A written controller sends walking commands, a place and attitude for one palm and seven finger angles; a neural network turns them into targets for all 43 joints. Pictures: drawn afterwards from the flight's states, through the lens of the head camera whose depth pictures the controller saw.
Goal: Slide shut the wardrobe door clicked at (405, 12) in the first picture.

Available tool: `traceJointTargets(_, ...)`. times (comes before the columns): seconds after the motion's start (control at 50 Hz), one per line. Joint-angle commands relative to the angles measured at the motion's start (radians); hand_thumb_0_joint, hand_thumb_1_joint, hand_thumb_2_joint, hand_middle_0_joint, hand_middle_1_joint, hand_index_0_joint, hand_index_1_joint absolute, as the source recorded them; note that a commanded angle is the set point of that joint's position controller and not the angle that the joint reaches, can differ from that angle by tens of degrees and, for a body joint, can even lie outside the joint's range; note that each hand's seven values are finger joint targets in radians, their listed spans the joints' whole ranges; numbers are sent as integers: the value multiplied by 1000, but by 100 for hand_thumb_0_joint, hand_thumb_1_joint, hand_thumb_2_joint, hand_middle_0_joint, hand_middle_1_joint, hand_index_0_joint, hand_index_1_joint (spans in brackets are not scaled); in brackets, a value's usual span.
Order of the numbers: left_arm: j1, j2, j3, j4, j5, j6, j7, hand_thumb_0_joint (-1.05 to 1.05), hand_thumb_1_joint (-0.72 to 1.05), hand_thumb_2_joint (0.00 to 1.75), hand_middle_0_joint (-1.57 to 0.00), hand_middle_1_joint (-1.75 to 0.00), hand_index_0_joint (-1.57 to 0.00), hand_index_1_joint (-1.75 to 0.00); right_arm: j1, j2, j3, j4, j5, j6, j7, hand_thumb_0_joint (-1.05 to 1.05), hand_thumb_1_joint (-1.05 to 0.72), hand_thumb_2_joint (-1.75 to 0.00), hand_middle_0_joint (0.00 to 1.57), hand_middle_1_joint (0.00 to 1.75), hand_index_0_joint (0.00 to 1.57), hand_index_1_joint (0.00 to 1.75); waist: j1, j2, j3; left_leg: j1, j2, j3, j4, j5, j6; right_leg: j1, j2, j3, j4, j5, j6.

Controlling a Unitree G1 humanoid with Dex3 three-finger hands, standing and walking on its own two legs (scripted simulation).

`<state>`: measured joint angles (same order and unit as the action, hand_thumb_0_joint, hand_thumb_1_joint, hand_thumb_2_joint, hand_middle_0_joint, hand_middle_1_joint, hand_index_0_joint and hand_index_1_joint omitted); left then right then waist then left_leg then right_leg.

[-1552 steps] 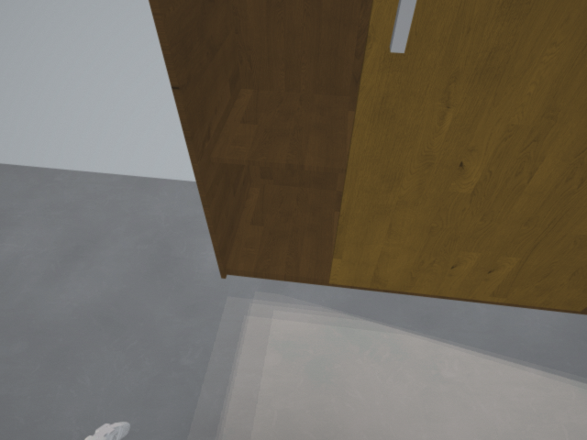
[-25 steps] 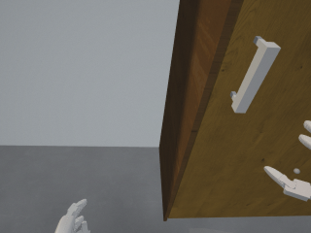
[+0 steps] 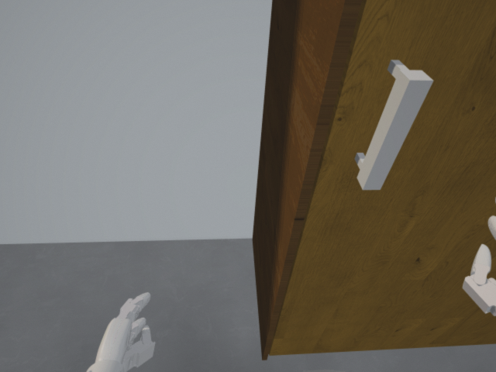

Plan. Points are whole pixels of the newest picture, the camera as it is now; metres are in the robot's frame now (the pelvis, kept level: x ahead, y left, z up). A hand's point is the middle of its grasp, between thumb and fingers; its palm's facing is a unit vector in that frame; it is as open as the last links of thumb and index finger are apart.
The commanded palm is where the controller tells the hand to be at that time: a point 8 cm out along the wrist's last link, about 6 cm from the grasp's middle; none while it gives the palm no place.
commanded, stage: draw the hand back to the body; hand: right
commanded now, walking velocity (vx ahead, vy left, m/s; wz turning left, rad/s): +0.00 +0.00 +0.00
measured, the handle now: (382, 127) +0.34 -0.17 +0.27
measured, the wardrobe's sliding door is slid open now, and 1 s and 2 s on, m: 0.00 0.00 0.00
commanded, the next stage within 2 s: step back with the hand held close in 0.16 s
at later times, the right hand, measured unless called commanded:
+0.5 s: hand (474, 281) +0.19 -0.27 +0.16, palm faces +0.42 +0.79 -0.44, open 7.4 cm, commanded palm +0.12 -0.30 +0.18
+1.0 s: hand out of the picture +0.10 -0.27 +0.15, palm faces +0.44 +0.80 -0.41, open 7.4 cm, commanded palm +0.04 -0.32 +0.18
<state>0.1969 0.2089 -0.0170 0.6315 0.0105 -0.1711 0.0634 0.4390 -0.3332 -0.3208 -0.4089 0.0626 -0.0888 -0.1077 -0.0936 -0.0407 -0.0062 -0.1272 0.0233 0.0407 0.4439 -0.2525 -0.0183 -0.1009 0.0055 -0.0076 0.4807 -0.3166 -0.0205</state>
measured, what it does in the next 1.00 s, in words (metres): shifts its weight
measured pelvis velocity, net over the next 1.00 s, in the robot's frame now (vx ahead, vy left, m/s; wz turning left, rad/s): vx -0.11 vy -0.02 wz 0.01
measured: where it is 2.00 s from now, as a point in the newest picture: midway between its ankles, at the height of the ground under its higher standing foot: outside the picture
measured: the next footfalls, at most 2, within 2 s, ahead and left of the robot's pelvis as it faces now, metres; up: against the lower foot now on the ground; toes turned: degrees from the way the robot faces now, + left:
left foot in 1.14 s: -0.14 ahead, +0.12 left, +0.00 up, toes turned -7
right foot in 1.66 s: -0.19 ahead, -0.15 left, +0.00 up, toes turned +6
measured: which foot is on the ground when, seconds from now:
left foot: down 0.00-1.00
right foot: down 0.00-1.00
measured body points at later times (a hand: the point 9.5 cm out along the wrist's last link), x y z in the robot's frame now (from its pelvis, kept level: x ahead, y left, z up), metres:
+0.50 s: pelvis -0.03 +0.00 +0.00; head -0.01 +0.01 +0.45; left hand +0.15 +0.23 -0.08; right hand +0.16 -0.31 +0.18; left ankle -0.01 +0.13 -0.74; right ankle -0.03 -0.10 -0.74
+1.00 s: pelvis -0.11 -0.02 -0.01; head -0.10 -0.02 +0.44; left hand +0.06 +0.23 -0.08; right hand +0.07 -0.31 +0.17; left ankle -0.01 +0.13 -0.74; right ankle -0.03 -0.10 -0.74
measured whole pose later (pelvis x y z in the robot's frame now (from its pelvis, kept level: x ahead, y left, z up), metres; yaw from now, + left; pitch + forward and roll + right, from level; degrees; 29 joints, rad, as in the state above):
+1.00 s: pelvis -0.11 -0.02 -0.01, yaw +1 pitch -1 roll +2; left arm 0.22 0.24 0.01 0.58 0.01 -0.09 0.08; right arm 0.49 -0.35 -0.38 -0.43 0.01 -0.25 -0.14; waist -0.03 -0.03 0.01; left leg -0.39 0.02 0.03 0.50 -0.17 -0.03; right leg -0.40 0.00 -0.02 0.62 -0.24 -0.05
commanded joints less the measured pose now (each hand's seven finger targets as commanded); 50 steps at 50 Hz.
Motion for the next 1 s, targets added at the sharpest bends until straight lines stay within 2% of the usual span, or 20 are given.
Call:
traceJointTargets(0.0,-97,118,42,-157,3,-36,12,0,90,90,-20,-30,-20,-30,-103,-160,-96,-203,1,-46,-16,0,-90,-90,20,30,20,30,20,-9,-62,45,-15,7,-28,255,34,-43,-22,16,-76,392,27)
traceJointTargets(0.12,-104,113,38,-161,6,-36,10,0,90,90,-20,-30,-20,-30,-118,-174,-104,-240,-3,-49,-19,0,-90,-90,20,30,20,30,13,-74,-82,63,-17,9,-28,232,38,-38,-20,25,-88,385,38)
traceJointTargets(0.24,-103,115,39,-159,6,-38,12,0,90,90,-20,-30,-20,-30,-95,-185,-121,-217,-1,-46,-20,0,-90,-90,20,30,20,30,11,-23,-68,72,-24,10,-40,226,38,-54,-17,23,-95,360,38)
traceJointTargets(0.26,-100,119,40,-151,3,-31,17,0,90,90,-20,-30,-20,-30,-137,-232,-176,-172,3,-43,-27,0,-90,-90,20,30,20,30,13,-3,-50,62,-24,9,-48,204,39,-69,-18,23,-103,324,37)
traceJointTargets(0.28,-96,136,34,-195,-4,-8,13,0,90,90,-20,-30,-20,-30,-272,-339,-291,-239,7,-102,-27,0,-90,-90,20,30,20,30,53,-7,59,-21,21,-83,-120,198,28,-169,-36,28,-107,196,-2)
traceJointTargets(0.3,-89,115,32,-170,-5,5,15,0,90,90,-20,-30,-20,-30,-162,-246,-221,-126,4,-114,-17,0,-90,-90,20,30,20,30,62,50,65,-64,36,-89,-148,157,30,-149,-27,37,-95,160,-7)
traceJointTargets(0.32,-99,124,36,-175,1,13,13,0,90,90,-20,-30,-20,-30,-109,-216,-188,-110,-5,-118,-10,0,-90,-90,20,30,20,30,61,38,64,-83,38,-98,-160,159,32,-136,-25,36,-92,174,-10)
traceJointTargets(0.34,-101,127,39,-182,2,22,12,0,90,90,-20,-30,-20,-30,-110,-201,-175,-121,-6,-127,-6,0,-90,-90,20,30,20,30,61,10,51,-73,38,-91,-153,187,32,-137,-24,32,-90,208,-8)
traceJointTargets(0.4,-96,138,48,-192,7,37,8,0,90,90,-20,-30,-20,-30,-42,-179,-147,-150,-14,-153,-6,0,-90,-90,20,30,20,30,60,-60,-69,-19,37,-63,-92,262,22,-108,-40,28,-94,307,-5)
traceJointTargets(0.48,-92,138,63,-223,3,58,11,0,90,90,-20,-30,-20,-30,48,-224,-197,-232,-14,-163,-19,0,-90,-90,20,30,20,30,57,-32,-207,58,26,-43,-8,403,9,-96,-55,33,-75,446,-3)
traceJointTargets(0.54,-97,139,73,-238,0,76,17,0,90,90,-20,-30,-20,-30,82,-277,-261,-264,-13,-168,-30,0,-90,-90,20,30,20,30,55,-3,-223,83,23,-47,23,428,6,-149,-58,46,-71,431,-4)
traceJointTargets(0.58,-97,133,75,-246,-1,82,23,0,90,90,-20,-30,-20,-30,94,-270,-265,-264,-9,-174,-33,0,-90,-90,20,30,20,30,58,2,-197,76,29,-58,34,430,6,-193,-60,48,-72,389,-6)
traceJointTargets(0.64,-99,141,79,-241,-3,83,29,0,90,90,-20,-30,-20,-30,86,-265,-267,-240,-10,-180,-36,0,-90,-90,20,30,20,30,62,-33,-150,60,20,-64,44,375,2,-258,-68,56,-90,308,-16)
traceJointTargets(0.72,-84,145,78,-233,-6,71,30,0,90,90,-20,-30,-20,-30,73,-224,-227,-193,-17,-182,-35,0,-90,-90,20,30,20,30,67,-26,-104,47,20,-82,55,269,2,-350,-80,63,-112,137,-31)
traceJointTargets(0.8,-69,149,78,-223,-9,52,26,0,90,90,-20,-30,-20,-30,23,-208,-195,-182,-30,-191,-37,0,-90,-90,20,30,20,30,78,50,-47,-65,55,-146,-54,-3,17,-395,-50,56,-72,-138,-38)
traceJointTargets(0.88,-47,152,77,-210,-6,36,28,0,90,90,-20,-30,-20,-30,-40,-235,-193,-227,-42,-217,-54,0,-90,-90,20,30,20,30,89,100,-36,-264,95,-168,-155,-267,36,-286,-29,57,43,-179,-29)
traceJointTargets(0.92,-42,152,72,-203,-1,29,31,0,90,90,-20,-30,-20,-30,-59,-246,-197,-256,-45,-229,-64,0,-90,-90,20,30,20,30,94,56,-38,-328,89,-138,-133,-300,37,-249,-40,85,34,-183,-26)
traceJointTargets(0.94,-51,159,71,-205,1,26,35,0,90,90,-20,-30,-20,-30,-63,-272,-219,-285,-47,-235,-69,0,-90,-90,20,30,20,30,95,-3,-47,-296,59,-113,-84,-272,27,-277,-63,121,-33,-212,-35)
traceJointTargets(0.96,-54,156,68,-212,2,21,38,0,90,90,-20,-30,-20,-30,-52,-253,-216,-295,-46,-237,-69,0,-90,-90,20,30,20,30,93,-67,-55,-195,11,-73,19,-196,9,-361,-106,179,-152,-257,-50)
traceJointTargets(0.98,-67,165,68,-223,0,15,41,0,90,90,-20,-30,-20,-30,-49,-251,-227,-307,-53,-240,-70,0,-90,-90,20,30,20,30,86,-168,-69,-36,-46,-44,194,-72,-8,-503,-171,256,-276,-337,-80)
